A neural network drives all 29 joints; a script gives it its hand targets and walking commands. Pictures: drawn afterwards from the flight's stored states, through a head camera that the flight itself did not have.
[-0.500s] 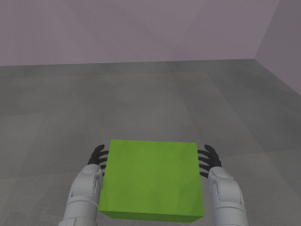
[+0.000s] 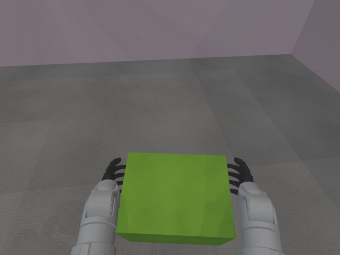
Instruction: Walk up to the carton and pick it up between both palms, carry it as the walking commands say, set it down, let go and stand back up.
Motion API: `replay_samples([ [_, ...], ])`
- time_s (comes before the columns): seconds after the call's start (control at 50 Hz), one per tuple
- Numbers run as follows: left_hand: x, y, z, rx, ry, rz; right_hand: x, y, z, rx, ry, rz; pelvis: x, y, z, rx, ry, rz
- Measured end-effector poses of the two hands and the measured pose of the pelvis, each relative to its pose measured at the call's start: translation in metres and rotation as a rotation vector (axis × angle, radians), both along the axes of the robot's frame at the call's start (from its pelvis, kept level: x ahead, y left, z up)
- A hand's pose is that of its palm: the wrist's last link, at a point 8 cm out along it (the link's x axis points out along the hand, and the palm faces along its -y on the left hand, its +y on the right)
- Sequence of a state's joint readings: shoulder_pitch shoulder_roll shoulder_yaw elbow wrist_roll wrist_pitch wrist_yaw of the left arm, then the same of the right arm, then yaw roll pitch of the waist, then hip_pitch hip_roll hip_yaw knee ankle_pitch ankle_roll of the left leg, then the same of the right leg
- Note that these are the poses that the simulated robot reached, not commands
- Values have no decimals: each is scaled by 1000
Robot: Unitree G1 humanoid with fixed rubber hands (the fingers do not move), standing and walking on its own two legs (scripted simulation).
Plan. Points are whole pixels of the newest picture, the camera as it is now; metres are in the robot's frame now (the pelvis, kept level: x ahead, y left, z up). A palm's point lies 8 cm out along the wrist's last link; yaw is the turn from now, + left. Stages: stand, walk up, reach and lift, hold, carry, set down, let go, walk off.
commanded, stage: reach and lift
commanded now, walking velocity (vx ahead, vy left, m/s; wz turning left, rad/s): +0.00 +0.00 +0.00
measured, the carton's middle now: (175, 200) +0.28 +0.00 -0.05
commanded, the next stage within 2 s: hold in 0.62 s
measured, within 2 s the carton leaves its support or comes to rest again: neither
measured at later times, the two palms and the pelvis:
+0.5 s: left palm (108, 190) +0.27 +0.16 +0.02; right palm (247, 189) +0.27 -0.17 +0.04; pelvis +0.00 -0.01 +0.00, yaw +0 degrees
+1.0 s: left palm (108, 191) +0.27 +0.16 +0.02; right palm (247, 191) +0.26 -0.17 +0.04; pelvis -0.01 +0.00 +0.00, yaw +0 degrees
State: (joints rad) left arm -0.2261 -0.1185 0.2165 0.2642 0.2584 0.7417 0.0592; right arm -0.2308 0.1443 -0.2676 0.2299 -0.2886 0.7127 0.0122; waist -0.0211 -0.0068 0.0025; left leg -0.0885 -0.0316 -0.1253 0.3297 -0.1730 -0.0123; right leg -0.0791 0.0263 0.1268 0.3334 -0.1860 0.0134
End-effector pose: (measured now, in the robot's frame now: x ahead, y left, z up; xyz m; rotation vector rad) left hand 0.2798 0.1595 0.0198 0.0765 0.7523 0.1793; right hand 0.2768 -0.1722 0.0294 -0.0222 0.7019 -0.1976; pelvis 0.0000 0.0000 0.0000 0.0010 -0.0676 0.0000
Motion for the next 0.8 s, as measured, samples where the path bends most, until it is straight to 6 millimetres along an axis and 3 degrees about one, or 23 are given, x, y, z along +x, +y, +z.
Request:
replay_samples([
  [0.4,-6,-1,2,-26,-12,11,-5,-1,9,-22,-10,4,-3,-5,0,0,-7,-7],
  [0.8,-13,-2,4,-8,-9,13,-13,-1,4,-11,-6,-9,-6,-4,0,-1,-18,-6],
])
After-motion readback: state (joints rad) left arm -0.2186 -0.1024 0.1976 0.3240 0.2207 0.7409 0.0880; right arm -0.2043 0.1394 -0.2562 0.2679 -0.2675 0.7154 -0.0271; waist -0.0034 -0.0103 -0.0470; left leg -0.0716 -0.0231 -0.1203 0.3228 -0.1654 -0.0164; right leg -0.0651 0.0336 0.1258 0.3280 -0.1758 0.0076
